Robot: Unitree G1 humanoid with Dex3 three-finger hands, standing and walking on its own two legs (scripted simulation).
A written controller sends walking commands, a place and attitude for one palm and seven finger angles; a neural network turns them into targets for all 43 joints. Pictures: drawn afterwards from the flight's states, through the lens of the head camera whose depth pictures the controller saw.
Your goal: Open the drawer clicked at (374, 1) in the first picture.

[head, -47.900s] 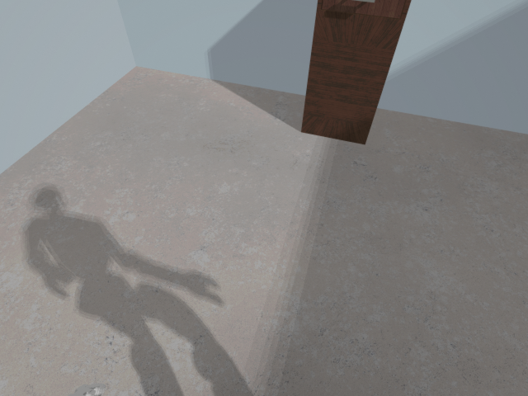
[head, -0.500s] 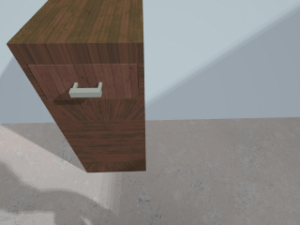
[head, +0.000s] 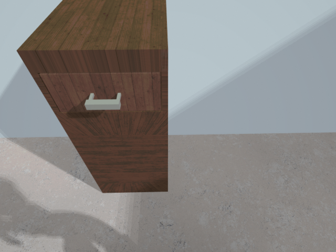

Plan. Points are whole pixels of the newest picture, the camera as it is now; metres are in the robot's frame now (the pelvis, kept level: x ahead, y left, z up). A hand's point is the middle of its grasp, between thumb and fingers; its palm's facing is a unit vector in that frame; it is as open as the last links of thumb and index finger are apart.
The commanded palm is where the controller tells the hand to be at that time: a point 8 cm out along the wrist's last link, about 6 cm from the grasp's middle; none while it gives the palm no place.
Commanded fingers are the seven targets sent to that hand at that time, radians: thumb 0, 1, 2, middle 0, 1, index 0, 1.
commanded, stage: look again from close up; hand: left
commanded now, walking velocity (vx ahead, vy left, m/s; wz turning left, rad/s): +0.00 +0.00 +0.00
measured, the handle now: (104, 100) +0.54 +0.25 +0.03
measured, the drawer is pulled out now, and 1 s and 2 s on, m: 0.00 0.00 0.00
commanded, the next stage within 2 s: raise the hand with hooked fingers in 0.44 s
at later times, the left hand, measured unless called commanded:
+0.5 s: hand out of the picture +0.03 +0.16 -0.17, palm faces +0.02 -0.98 -0.20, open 7.4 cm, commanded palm none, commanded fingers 0.00 0.90 0.90 -0.20 -0.30 -0.20 -0.30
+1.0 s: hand (91, 244) +0.15 +0.19 -0.06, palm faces -0.01 -0.11 -0.99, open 8.8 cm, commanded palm +0.16 +0.21 +0.02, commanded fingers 0.00 0.34 0.66 -0.24 -0.66 -0.24 -0.66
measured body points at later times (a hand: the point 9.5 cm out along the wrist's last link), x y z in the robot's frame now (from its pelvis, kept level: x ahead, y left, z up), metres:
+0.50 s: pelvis +0.01 -0.02 +0.00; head +0.03 -0.02 +0.45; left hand +0.03 +0.21 -0.16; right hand +0.03 -0.24 -0.16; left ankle -0.01 +0.10 -0.74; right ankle +0.00 -0.13 -0.74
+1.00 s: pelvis -0.01 -0.04 -0.04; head +0.02 -0.05 +0.40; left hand +0.14 +0.20 -0.01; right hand +0.26 -0.25 -0.10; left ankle -0.01 +0.10 -0.74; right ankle +0.00 -0.13 -0.74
